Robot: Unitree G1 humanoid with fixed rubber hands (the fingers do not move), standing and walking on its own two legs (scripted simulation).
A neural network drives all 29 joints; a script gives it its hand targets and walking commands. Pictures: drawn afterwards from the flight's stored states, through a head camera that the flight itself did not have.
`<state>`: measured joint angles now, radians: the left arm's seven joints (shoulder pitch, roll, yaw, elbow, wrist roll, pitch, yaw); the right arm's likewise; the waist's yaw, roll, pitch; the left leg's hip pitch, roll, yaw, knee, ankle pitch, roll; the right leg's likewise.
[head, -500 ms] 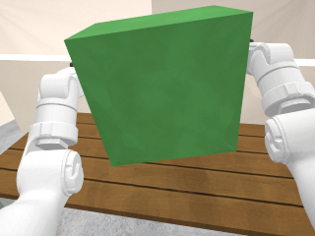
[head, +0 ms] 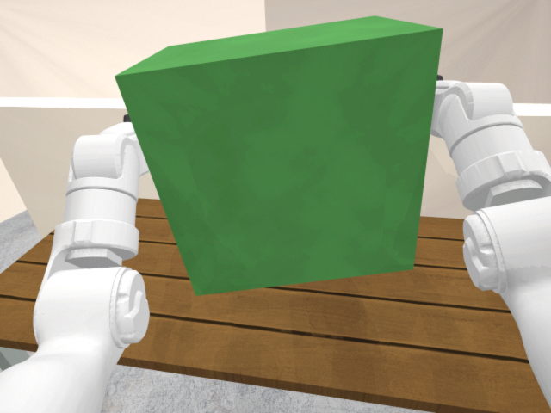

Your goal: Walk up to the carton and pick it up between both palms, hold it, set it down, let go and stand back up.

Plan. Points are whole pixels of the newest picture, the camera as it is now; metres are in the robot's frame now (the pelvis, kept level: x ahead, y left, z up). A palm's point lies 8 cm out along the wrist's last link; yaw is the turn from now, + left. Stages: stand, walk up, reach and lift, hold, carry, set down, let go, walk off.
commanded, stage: hold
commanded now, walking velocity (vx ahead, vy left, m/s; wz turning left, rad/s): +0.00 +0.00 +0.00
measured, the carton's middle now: (286, 153) +0.35 -0.03 +0.29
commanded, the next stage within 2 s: none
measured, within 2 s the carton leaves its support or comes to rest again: neither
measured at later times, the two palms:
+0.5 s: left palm (141, 137) +0.37 +0.16 +0.32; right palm (428, 100) +0.36 -0.22 +0.35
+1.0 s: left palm (137, 139) +0.38 +0.17 +0.31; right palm (420, 103) +0.36 -0.21 +0.34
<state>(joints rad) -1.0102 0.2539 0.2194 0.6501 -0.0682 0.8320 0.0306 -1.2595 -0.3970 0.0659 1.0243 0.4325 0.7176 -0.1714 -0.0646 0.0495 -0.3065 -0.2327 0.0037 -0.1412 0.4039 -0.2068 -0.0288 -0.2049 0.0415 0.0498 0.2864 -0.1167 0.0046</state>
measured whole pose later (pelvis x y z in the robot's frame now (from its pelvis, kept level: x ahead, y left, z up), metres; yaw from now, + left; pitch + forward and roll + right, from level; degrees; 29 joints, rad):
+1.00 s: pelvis +0.00 +0.00 +0.00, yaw +0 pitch +2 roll -2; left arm -1.01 0.27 0.20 0.67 -0.08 0.82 0.03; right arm -1.26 -0.39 0.08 1.04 0.44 0.71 -0.17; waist -0.06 0.05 -0.31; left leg -0.23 0.00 -0.14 0.40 -0.21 -0.03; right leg -0.20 0.04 0.05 0.28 -0.12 0.01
